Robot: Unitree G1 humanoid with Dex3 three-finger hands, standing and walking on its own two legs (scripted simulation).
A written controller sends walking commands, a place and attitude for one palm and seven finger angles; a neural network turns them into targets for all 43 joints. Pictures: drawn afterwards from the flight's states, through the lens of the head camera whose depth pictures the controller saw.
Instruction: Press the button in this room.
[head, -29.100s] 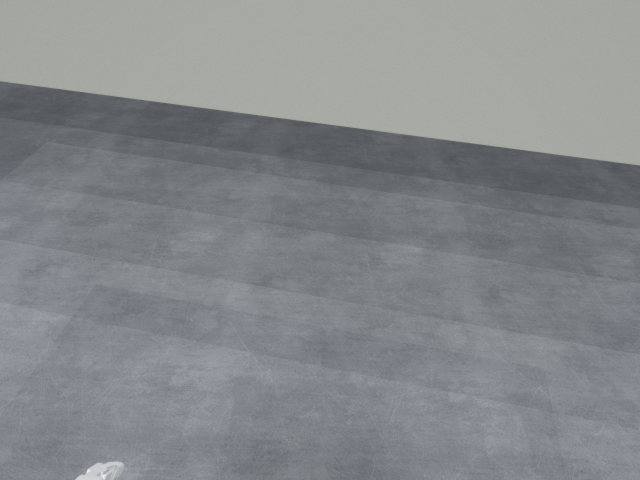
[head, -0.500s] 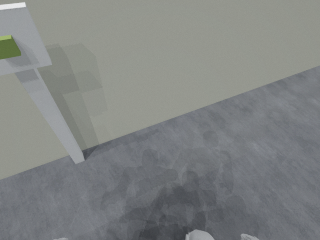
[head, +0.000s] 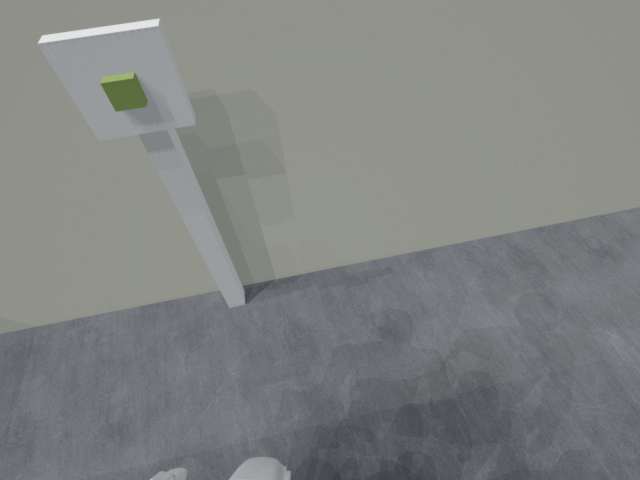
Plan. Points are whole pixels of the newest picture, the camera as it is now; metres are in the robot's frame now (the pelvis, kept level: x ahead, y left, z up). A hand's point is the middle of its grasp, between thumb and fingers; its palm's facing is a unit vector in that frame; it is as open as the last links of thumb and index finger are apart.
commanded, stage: turn to face it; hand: left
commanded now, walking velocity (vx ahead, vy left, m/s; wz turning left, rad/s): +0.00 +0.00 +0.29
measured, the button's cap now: (125, 91) +0.71 +0.37 +0.11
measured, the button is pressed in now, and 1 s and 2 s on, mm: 0 0 0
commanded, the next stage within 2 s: take the last steps up to it in 0.14 s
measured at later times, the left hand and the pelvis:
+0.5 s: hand out of the picture -0.01 +0.26 -0.18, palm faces +0.18 -0.96 -0.19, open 7.4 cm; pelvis +0.01 +0.06 +0.00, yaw +8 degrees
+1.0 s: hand out of the picture +0.14 +0.20 -0.16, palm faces +0.23 -0.94 -0.24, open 7.2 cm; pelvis +0.14 +0.01 +0.00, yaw +11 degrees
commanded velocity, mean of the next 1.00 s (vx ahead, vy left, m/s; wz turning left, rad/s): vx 0.22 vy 0.00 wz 0.11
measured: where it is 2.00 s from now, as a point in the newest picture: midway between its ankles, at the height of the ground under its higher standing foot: (325, 471)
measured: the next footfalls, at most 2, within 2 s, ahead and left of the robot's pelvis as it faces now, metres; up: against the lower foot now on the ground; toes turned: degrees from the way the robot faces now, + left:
left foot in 0.22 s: +0.00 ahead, +0.15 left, +0.00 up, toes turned +10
right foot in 0.76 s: +0.19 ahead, -0.07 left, +0.00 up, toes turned +1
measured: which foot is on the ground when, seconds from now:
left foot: up 0.00-0.20, down 0.22-0.78, up 0.80-1.00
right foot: down 0.00-0.22, up 0.24-0.74, down 0.76-1.00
